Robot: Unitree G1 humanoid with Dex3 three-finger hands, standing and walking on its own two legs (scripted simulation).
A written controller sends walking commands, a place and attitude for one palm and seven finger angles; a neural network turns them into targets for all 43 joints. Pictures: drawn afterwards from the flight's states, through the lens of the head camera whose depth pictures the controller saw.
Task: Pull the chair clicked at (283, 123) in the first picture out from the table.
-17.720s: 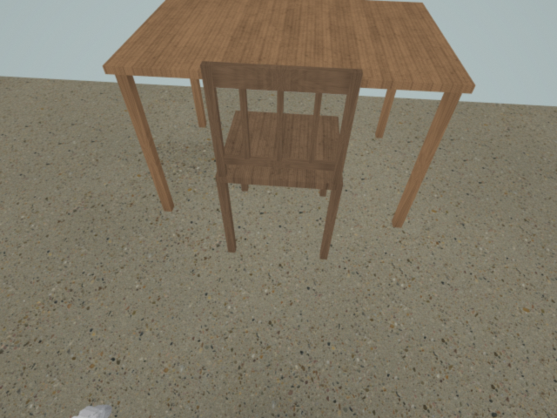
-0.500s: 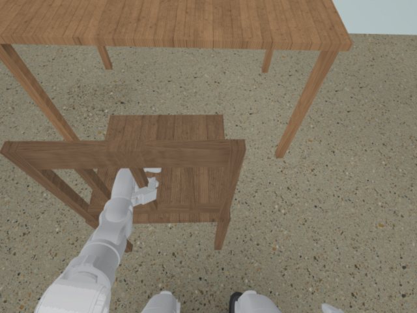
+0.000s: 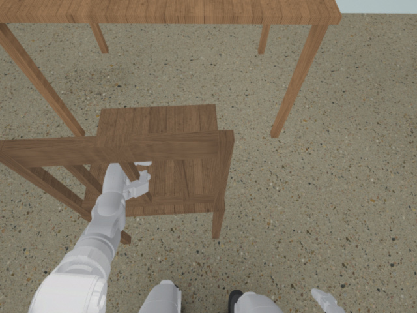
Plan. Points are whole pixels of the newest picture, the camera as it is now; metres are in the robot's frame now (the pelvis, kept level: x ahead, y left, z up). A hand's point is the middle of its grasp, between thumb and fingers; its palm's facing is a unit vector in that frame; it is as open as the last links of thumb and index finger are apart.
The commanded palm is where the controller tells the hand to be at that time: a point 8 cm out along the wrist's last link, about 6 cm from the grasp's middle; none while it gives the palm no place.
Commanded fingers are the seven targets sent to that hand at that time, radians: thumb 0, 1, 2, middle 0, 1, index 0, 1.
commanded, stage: step backward, pulling the chair out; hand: left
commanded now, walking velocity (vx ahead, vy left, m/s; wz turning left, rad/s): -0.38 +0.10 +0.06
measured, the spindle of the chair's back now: (138, 182) +0.38 +0.18 -0.10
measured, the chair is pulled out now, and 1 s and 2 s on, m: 0.36 0.59 0.64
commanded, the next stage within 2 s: stop walking, hand still on the chair in 0.78 s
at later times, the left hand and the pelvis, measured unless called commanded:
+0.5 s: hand (137, 231) +0.26 +0.15 -0.06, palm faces +0.06 -0.98 -0.18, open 5.1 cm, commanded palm +0.25 +0.21 -0.06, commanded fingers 0.00 0.90 0.90 -0.50 -1.45 -0.50 -1.45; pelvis -0.10 +0.00 +0.00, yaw +0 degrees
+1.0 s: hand (127, 303) +0.14 +0.15 -0.06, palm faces +0.05 -0.98 -0.18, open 5.0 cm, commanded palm +0.12 +0.21 -0.04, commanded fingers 0.00 0.90 0.90 -0.50 -1.45 -0.50 -1.45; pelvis -0.21 +0.00 +0.00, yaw +0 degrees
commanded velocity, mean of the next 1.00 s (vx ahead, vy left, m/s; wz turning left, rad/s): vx -0.26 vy -0.04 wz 0.02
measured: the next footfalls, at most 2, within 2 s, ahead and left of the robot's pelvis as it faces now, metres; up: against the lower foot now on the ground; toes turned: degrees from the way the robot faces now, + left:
left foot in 0.18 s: -0.02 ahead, +0.16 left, +0.00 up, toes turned +1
right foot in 0.40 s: -0.02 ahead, -0.12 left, +0.00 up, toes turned -1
